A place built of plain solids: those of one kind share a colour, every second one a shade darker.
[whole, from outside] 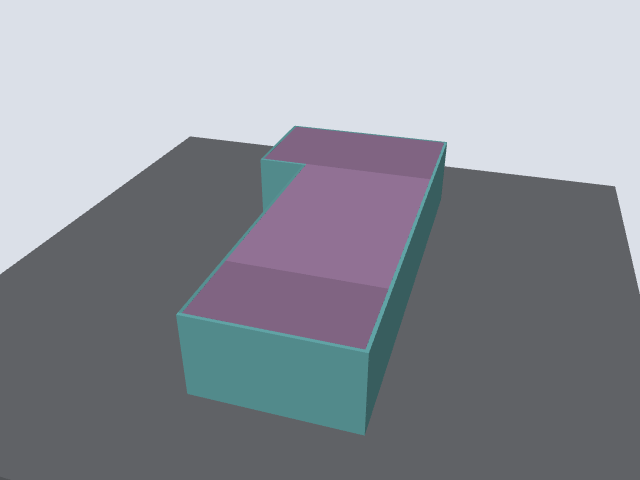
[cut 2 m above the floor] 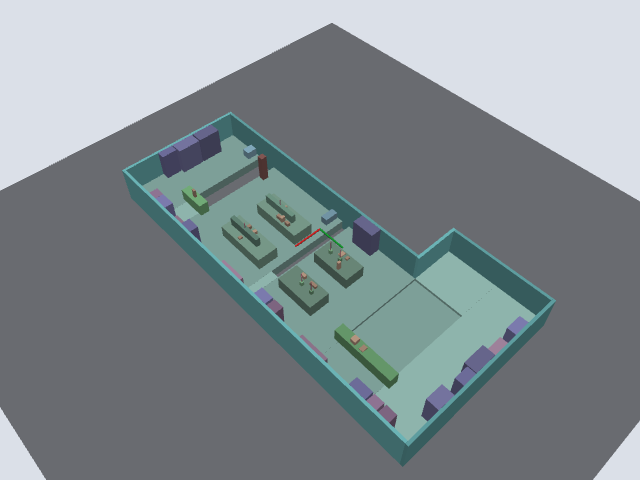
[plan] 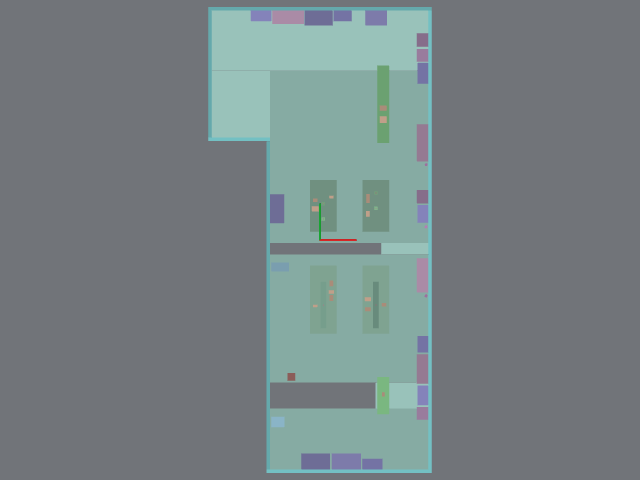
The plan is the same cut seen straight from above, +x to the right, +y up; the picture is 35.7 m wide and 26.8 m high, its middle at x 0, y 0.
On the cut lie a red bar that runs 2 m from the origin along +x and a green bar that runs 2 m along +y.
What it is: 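One storey of a laboratory for chemistry or biology, grown in wings along a spine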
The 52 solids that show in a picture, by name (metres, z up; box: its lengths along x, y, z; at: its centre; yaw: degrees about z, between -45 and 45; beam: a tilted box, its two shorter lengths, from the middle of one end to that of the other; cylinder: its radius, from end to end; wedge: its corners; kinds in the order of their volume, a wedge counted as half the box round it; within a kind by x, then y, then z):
{
 "roof_1": {"box": [12.09, 7.09, 1.36], "at": [0.0, 9.27, 4.29]},
 "roof_2": {"box": [8.83, 4.85, 1.53], "at": [1.63, -10.39, 4.21]},
 "roof_3": {"box": [8.83, 13.68, 0.2], "at": [1.63, -1.12, 4.87]},
 "floor_1": {"box": [3.25, 3.72, 0.75], "at": [-4.42, 7.58, 0.32]},
 "floor_2": {"box": [12.09, 3.37, 0.75], "at": [0.0, 11.13, 0.32]},
 "floor_3": {"box": [5.89, 3.72, 0.56], "at": [0.15, 7.58, 0.23]},
 "floor_4": {"box": [8.83, 3.4, 0.75], "at": [1.63, -11.11, 0.32]},
 "floor_5": {"box": [8.83, 7.16, 0.75], "at": [1.63, -4.38, 0.32]},
 "floor_6": {"box": [8.83, 5.89, 0.75], "at": [1.63, 2.77, 0.32]},
 "floor_7": {"box": [2.95, 1.45, 0.75], "at": [4.57, -8.69, 0.32]},
 "floor_8": {"box": [2.95, 3.72, 0.75], "at": [4.57, 7.58, 0.32]},
 "floor_9": {"box": [2.63, 0.63, 0.75], "at": [4.73, -0.49, 0.32]},
 "wall_1": {"box": [0.2, 7.09, 5.02], "at": [-6.14, 9.27, 2.46]},
 "wall_2": {"box": [3.45, 0.2, 5.02], "at": [-4.52, 5.62, 2.46]},
 "wall_3": {"box": [0.2, 18.33, 5.02], "at": [-2.89, -3.65, 2.46]},
 "wall_4": {"box": [12.49, 0.2, 5.02], "at": [0.0, 12.91, 2.46]},
 "wall_5": {"box": [9.23, 0.2, 5.02], "at": [1.63, -12.91, 2.46]},
 "wall_6": {"box": [0.2, 25.63, 5.02], "at": [6.14, 0.0, 2.46]},
 "island_1": {"box": [1.5, 3.8, 0.91], "at": [0.19, -3.33, 1.15]},
 "island_2": {"box": [1.5, 2.9, 0.91], "at": [0.19, 1.9, 1.15]},
 "island_3": {"box": [1.5, 3.8, 0.91], "at": [3.12, -3.33, 1.15]},
 "island_4": {"box": [1.5, 2.9, 0.91], "at": [3.12, 1.9, 1.15]},
 "fume_1": {"box": [0.79, 1.63, 2.4], "at": [-2.4, 1.74, 1.9]},
 "fume_2": {"box": [1.62, 0.9, 2.4], "at": [-0.24, -12.37, 1.9]},
 "fume_3": {"box": [1.59, 0.84, 2.4], "at": [-0.08, 12.39, 1.9]},
 "fume_4": {"box": [1.65, 0.9, 2.4], "at": [1.47, -12.37, 1.9]},
 "fume_5": {"box": [1.23, 0.84, 2.4], "at": [3.13, 12.39, 1.9]},
 "tall_1": {"box": [1.17, 0.6, 2.1], "at": [-3.28, 12.51, 1.75]},
 "tall_2": {"box": [1.01, 0.6, 2.1], "at": [1.26, 12.51, 1.75]},
 "tall_3": {"box": [1.13, 0.6, 2.1], "at": [2.92, -12.51, 1.75]},
 "tall_4": {"box": [0.6, 1.1, 2.1], "at": [5.74, -8.67, 1.75]},
 "tall_5": {"box": [0.6, 0.93, 2.1], "at": [5.74, -5.82, 1.75]},
 "tall_6": {"box": [0.6, 0.99, 2.1], "at": [5.74, 1.46, 1.75]},
 "tall_7": {"box": [0.6, 1.17, 2.1], "at": [5.74, 9.31, 1.75]},
 "wallbench_1": {"box": [1.78, 0.75, 0.91], "at": [-1.78, 12.44, 1.15]},
 "wallbench_2": {"box": [0.64, 1.65, 0.91], "at": [5.72, -7.2, 1.15]},
 "wallbench_3": {"box": [0.64, 1.91, 0.91], "at": [5.72, -1.98, 1.15]},
 "wallbench_4": {"box": [0.64, 2.08, 0.91], "at": [5.72, 5.42, 1.15]},
 "guard_1": {"box": [0.68, 2.08, 0.91], "at": [3.54, -8.69, 1.15]},
 "guard_2": {"box": [0.68, 4.33, 0.91], "at": [3.54, 7.58, 1.15]},
 "fridge_1": {"box": [0.64, 0.72, 1.9], "at": [5.72, -9.68, 1.65]},
 "fridge_2": {"box": [0.64, 0.75, 1.9], "at": [5.72, 2.41, 1.65]},
 "fridge_3": {"box": [0.64, 0.71, 1.9], "at": [5.72, 10.31, 1.65]},
 "fridge_4": {"box": [0.64, 0.76, 1.9], "at": [5.72, 11.16, 1.65]},
 "rack_1": {"box": [0.32, 2.6, 0.65], "at": [0.19, -3.63, 1.94]},
 "rack_2": {"box": [0.32, 2.6, 0.67], "at": [3.12, -3.63, 1.95]},
 "pier_1": {"box": [0.44, 0.44, 4.08], "at": [-1.6, -7.64, 2.74]},
 "covers_1": {"box": [0.75, 0.6, 0.59], "at": [-2.35, -10.16, 0.99]},
 "covers_2": {"box": [1.0, 0.51, 0.53], "at": [-2.23, -1.5, 0.96]},
 "gear_1": {"box": [0.4, 0.3, 0.07], "at": [-0.26, 1.74, 1.65]},
 "gear_2": {"box": [0.4, 0.38, 0.3], "at": [3.54, 6.72, 1.76]},
 "gear_3": {"box": [0.4, 0.3, 0.07], "at": [3.54, 7.37, 1.65]}
}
